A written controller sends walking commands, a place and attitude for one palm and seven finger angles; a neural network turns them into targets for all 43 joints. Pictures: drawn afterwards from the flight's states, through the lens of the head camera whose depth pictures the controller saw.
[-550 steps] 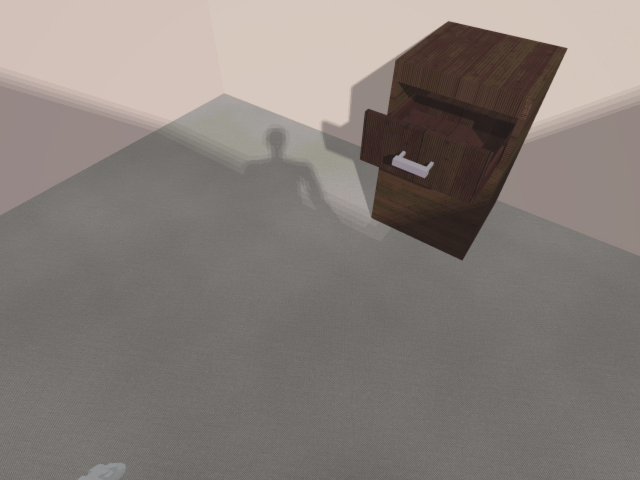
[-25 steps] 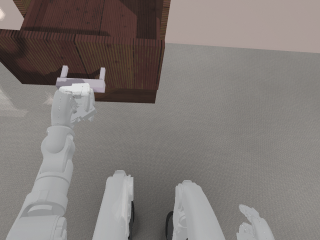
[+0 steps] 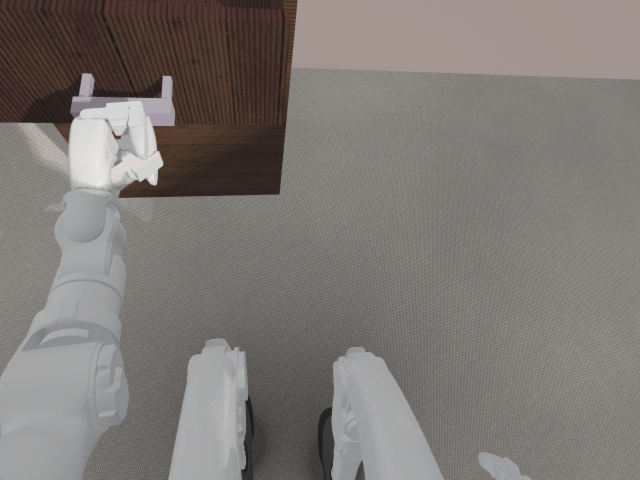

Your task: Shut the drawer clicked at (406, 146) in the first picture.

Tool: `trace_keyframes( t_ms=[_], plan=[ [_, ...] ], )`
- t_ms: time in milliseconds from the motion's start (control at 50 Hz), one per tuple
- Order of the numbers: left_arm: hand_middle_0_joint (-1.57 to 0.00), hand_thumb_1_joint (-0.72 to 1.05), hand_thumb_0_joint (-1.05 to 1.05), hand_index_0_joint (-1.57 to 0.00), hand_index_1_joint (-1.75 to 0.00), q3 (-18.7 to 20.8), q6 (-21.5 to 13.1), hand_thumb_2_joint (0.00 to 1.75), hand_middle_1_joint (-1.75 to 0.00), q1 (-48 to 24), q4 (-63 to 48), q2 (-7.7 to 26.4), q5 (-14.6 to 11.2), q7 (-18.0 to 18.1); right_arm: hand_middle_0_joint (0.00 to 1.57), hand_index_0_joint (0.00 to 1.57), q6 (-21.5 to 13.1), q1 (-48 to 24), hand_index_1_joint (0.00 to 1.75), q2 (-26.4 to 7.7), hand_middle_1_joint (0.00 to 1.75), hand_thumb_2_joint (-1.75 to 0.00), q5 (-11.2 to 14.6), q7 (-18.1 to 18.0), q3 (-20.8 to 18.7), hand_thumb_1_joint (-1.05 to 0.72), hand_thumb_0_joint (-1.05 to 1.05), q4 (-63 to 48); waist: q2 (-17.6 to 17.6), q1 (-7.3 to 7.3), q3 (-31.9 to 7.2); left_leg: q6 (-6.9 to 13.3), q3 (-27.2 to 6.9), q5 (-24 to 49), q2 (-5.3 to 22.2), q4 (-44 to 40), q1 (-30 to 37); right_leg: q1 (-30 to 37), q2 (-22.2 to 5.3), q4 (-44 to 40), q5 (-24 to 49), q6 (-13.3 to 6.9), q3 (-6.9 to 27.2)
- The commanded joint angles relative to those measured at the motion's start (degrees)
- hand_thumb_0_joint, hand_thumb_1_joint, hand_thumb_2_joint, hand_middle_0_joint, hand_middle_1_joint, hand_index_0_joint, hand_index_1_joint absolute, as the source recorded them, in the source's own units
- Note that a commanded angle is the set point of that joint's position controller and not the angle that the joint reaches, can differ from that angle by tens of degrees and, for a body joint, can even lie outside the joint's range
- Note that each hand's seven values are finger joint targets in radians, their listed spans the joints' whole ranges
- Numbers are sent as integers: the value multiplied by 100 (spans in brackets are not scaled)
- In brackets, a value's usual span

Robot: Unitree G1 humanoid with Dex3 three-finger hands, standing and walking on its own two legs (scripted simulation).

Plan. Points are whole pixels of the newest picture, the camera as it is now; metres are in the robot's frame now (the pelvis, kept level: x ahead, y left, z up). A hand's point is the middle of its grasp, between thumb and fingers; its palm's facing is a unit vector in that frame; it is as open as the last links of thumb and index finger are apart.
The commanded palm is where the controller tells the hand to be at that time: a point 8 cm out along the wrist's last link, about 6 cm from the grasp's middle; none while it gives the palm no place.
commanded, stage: push the drawer shut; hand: left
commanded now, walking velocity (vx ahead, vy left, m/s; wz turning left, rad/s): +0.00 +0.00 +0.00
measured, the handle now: (126, 97) +0.56 +0.24 +0.02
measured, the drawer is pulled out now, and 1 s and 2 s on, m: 0.13 0.03 0.00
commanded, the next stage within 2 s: pull the fist back off the drawer in 1.38 s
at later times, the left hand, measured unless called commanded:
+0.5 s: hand (152, 111) +0.55 +0.21 +0.02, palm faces +0.08 -1.00 -0.04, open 2.8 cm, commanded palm +0.55 +0.21 +0.02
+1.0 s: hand (155, 77) +0.60 +0.21 +0.02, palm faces +0.09 -0.99 -0.05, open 3.2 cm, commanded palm +0.61 +0.20 +0.02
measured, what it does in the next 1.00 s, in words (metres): stands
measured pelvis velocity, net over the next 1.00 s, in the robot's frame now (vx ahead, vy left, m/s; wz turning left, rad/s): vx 0.00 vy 0.00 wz -0.06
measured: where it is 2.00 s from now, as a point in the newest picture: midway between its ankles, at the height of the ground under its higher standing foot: (287, 468)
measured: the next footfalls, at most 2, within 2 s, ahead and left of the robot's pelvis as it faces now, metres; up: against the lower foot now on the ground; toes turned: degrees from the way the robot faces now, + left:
none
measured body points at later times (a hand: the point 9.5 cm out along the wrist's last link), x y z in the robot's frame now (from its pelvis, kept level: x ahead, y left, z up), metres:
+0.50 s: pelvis +0.01 +0.00 -0.01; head +0.20 +0.05 +0.39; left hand +0.54 +0.26 +0.02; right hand +0.06 -0.27 -0.12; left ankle +0.10 +0.11 -0.50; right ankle +0.05 -0.11 -0.50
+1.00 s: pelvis +0.00 +0.00 -0.02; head +0.22 +0.06 +0.36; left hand +0.58 +0.26 +0.03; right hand +0.01 -0.27 -0.12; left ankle +0.10 +0.11 -0.50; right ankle +0.05 -0.11 -0.50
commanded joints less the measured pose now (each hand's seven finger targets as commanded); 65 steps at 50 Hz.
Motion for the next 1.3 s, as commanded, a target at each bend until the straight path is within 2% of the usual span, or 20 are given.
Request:
trace_keyframes(
  t_ms=[0, 20, 80, 180, 240, 340, 440, 480, 520, 560, 620, 680, 700, 820, 880, 1020, 1040, 1080, 1140, 1280],
  plan=[
    [-140, 90, 0, -140, -160, 227, -280, 90, -160, -3279, -1295, 1203, 11, 127, 20, 20, -23, 708, 30, -1147, 30, -90, -20, -64, -422, -90, 0, -350, 1095, -329, -3116, -17, -616, -121, -123, -1186, 3547, 148, 145, -1416, 612, -35, 356],
    [-140, 90, 0, -140, -160, 170, -243, 90, -160, -3283, -1181, 1110, 23, 130, 20, 20, -5, 737, 30, -1148, 30, -90, -28, -61, -432, -90, 0, -324, 1015, -385, -3083, -17, -663, -160, -105, -1198, 3576, 75, 153, -1416, 613, -27, 329],
    [-140, 90, 0, -140, -160, 318, -186, 90, -160, -3479, -1024, 1334, 28, 134, 20, 20, 5, 815, 30, -1143, 30, -90, -34, -66, -397, -90, 0, -307, 923, -446, -2989, 23, -598, -108, -113, -1087, 3301, 167, 167, -1423, 606, -17, 364],
    [-140, 90, 0, -140, -160, 374, -128, 90, -160, -3711, -1061, 1492, 55, 63, 20, 20, 57, 896, 30, -1131, 30, -90, -54, -52, -379, -90, 0, -308, 1175, -462, -3188, 29, -538, 216, -101, -950, 3363, 201, 189, -1407, 743, -27, 392],
    [-140, 90, 0, -140, -160, 599, -23, 90, -160, -3746, -878, 1827, 56, 24, 20, 20, 102, 927, 30, -1154, 30, -90, -45, -66, -352, -90, 0, -299, 925, -501, -3099, 63, -469, 258, -79, -824, 3054, 345, 220, -1434, 738, -1, 428],
    [-140, 90, 0, -140, -160, 718, 76, 90, -160, -3851, -947, 2021, 66, -95, 20, 20, 153, 984, 30, -1155, 30, -90, -56, -50, -330, -90, 0, -331, 1258, -445, -3300, 37, -494, 574, -47, -766, 3256, 280, 239, -1350, 901, -28, 385],
    [-140, 90, 0, -140, -160, 751, 181, 90, -160, -4120, -1059, 2112, 83, -100, 20, 20, 170, 1077, 30, -1157, 30, -90, -73, -33, -329, -90, 0, -320, 1322, -504, -3470, 53, -514, 774, -29, -691, 3350, 295, 243, -1329, 1027, -16, 371],
    [-140, 90, 0, -140, -160, 677, 189, 90, -160, -4243, -1177, 2063, 114, -108, 20, 20, 172, 1107, 30, -1155, 30, -90, -77, -23, -329, -90, 0, -324, 1552, -518, -3560, 32, -580, 893, -11, -725, 3613, 117, 242, -1284, 1085, -34, 331],
    [-140, 90, 0, -140, -160, 605, 228, 90, -160, -4375, -1194, 2005, 144, -71, 20, 20, 192, 1140, 30, -1169, 30, -90, -90, -5, -333, -90, 0, -286, 1587, -564, -3542, 15, -647, 859, 6, -764, 3733, 10, 246, -1280, 1070, -35, 283],
    [-140, 90, 0, -140, -160, 616, 303, 90, -160, -4487, -1002, 2048, 183, -25, 20, 20, 193, 1178, 30, -1181, 30, -90, -99, -5, -328, -90, 0, -238, 1350, -688, -3349, 45, -627, 703, 12, -701, 3483, -8, 250, -1307, 1008, -11, 294],
    [-140, 90, 0, -140, -160, 678, 322, 90, -160, -4775, -916, 2285, 261, 10, 20, 20, 178, 1210, 30, -1192, 30, -90, -112, -19, -278, -90, 0, -218, 1427, -723, -3249, 53, -612, 518, -7, -677, 3281, -37, 250, -1290, 882, -17, 303],
    [-140, 90, 0, -140, -160, 523, 346, 90, -160, -4992, -842, 2182, 290, 7, 20, 20, 146, 1249, 30, -1174, 30, -90, -115, -19, -256, -90, 0, -214, 1578, -826, -3189, 66, -648, 451, -4, -677, 3334, -204, 264, -1294, 848, -29, 299],
    [-140, 90, 0, -140, -160, 634, 357, 90, -160, -5038, -804, 2363, 329, 26, 20, 20, 154, 1278, 30, -1204, 30, -90, -130, -24, -241, -90, 0, -219, 1577, -800, -3210, 55, -653, 452, -5, -683, 3307, -169, 260, -1273, 848, -34, 281],
    [-140, 90, 0, -140, -160, 591, 488, 90, -160, -5423, -730, 2553, 429, 30, 20, 20, 150, 1360, 30, -1222, 30, -90, -145, -28, -184, -90, 0, -231, 1734, -933, -3309, 77, -686, 484, 9, -603, 3293, -276, 267, -1219, 877, -37, 275],
    [-140, 90, 0, -140, -160, 656, 537, 90, -160, -5559, -796, 2687, 477, 13, 20, 20, 148, 1442, 30, -1217, 30, -90, -154, -12, -173, -90, 0, -235, 2023, -907, -3486, 54, -731, 626, 27, -609, 3526, -356, 278, -1165, 956, -59, 245],
    [-140, 90, 0, -140, -160, 689, 780, 90, -160, -5774, -504, 2965, 564, -41, 20, 20, 177, 1558, 30, -1245, 30, -90, -149, -12, -84, -90, 0, -241, 1897, -1064, -3245, 95, -694, 522, 44, -502, 3079, -292, 296, -1160, 927, -35, 246],
    [-140, 90, 0, -140, -160, 772, 797, 90, -160, -5818, -505, 3144, 592, -37, 20, 20, 192, 1585, 30, -1258, 30, -90, -160, -28, -64, -90, 0, -231, 1841, -1069, -3260, 106, -680, 519, 59, -466, 3003, -248, 300, -1149, 924, -27, 253],
    [-140, 90, 0, -140, -160, 764, 808, 90, -160, -5976, -610, 3230, 629, -50, 20, 20, 179, 1631, 30, -1239, 30, -90, -166, -27, -43, -90, 0, -245, 2139, -1067, -3325, 95, -677, 650, 59, -469, 3139, -295, 292, -1114, 992, -45, 239],
    [-140, 90, 0, -140, -160, 654, 901, 90, -160, -6116, -540, 3144, 687, -38, 20, 20, 197, 1689, 30, -1262, 30, -90, -181, -14, -36, -90, 0, -230, 2131, -1171, -3313, 89, -762, 610, 82, -463, 3234, -472, 300, -1084, 1003, -41, 191],
    [-140, 90, 0, -140, -160, 590, 1037, 90, -160, -6513, -532, 3367, 830, -40, 20, 20, 200, 1817, 30, -1268, 30, -90, -195, -19, 37, -90, 0, -219, 2401, -1314, -3296, 92, -783, 654, 102, -419, 3271, -587, 296, -1025, 1052, -47, 161]
  ],
)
